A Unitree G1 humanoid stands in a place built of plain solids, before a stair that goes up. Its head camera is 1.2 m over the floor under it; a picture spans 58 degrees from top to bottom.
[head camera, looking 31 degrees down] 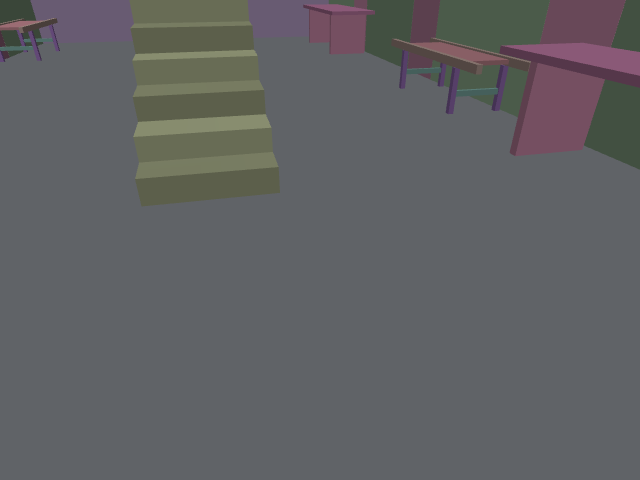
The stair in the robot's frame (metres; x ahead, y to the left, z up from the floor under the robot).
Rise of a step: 0.18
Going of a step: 0.24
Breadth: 0.86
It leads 14 degrees to the left of straight ahead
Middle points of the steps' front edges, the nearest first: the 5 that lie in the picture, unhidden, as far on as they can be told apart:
2.50 0.68 0.18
2.74 0.74 0.36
3.01 0.81 0.54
3.29 0.87 0.73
3.51 0.93 0.91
